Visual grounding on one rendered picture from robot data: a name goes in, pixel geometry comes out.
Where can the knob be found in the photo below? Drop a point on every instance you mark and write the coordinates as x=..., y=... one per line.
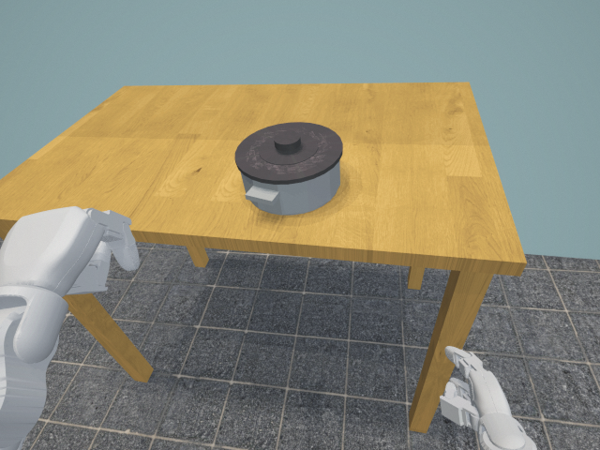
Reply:
x=287, y=141

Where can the robot right forearm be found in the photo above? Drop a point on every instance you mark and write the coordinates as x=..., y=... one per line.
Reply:
x=499, y=431

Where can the lid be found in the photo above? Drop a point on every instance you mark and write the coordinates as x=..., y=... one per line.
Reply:
x=320, y=151

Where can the table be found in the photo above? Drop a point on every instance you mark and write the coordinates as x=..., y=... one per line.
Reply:
x=419, y=187

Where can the pot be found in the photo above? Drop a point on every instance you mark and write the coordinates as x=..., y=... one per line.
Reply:
x=293, y=199

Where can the left robot hand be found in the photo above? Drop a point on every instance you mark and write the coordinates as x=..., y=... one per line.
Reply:
x=53, y=249

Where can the robot left forearm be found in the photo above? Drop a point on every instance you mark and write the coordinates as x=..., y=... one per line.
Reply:
x=30, y=321

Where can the right robot hand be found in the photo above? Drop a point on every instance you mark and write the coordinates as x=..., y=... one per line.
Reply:
x=465, y=403

